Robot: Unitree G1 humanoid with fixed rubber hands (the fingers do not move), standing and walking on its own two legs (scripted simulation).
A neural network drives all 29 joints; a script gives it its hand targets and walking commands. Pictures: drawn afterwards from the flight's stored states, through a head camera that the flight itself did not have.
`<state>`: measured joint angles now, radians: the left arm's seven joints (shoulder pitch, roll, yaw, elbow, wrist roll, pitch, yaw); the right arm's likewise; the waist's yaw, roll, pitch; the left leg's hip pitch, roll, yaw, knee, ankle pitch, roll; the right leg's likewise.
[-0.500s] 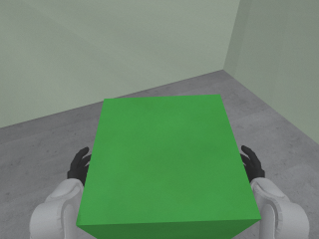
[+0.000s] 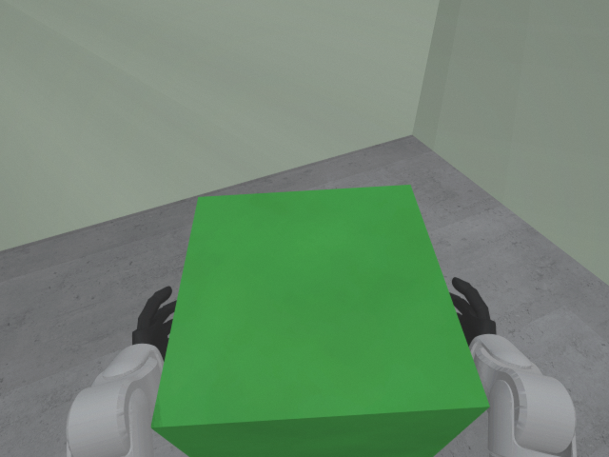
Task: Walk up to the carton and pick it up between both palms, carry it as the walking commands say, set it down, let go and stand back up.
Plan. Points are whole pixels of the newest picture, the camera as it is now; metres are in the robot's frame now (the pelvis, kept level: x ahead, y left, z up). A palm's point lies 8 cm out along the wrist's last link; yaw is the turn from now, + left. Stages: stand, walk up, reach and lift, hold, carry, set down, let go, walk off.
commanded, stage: carry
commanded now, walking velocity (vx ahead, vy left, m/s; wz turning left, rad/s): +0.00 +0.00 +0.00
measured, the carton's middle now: (313, 337) +0.29 +0.00 +0.01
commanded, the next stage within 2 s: hold in 1.86 s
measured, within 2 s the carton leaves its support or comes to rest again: neither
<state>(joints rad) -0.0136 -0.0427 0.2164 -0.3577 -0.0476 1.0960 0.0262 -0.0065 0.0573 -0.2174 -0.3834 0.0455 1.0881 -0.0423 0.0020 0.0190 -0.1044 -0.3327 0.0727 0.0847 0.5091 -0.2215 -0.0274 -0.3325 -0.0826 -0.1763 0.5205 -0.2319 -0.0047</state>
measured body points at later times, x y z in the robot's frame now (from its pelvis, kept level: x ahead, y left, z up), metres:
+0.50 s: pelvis +0.00 +0.00 +0.00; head -0.01 -0.01 +0.45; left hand +0.26 +0.19 +0.06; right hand +0.26 -0.19 +0.06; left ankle +0.02 +0.14 -0.74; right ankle +0.02 -0.11 -0.74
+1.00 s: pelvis +0.00 +0.00 +0.00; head -0.01 -0.01 +0.45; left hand +0.27 +0.19 +0.05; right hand +0.27 -0.19 +0.05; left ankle +0.02 +0.14 -0.74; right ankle +0.02 -0.11 -0.74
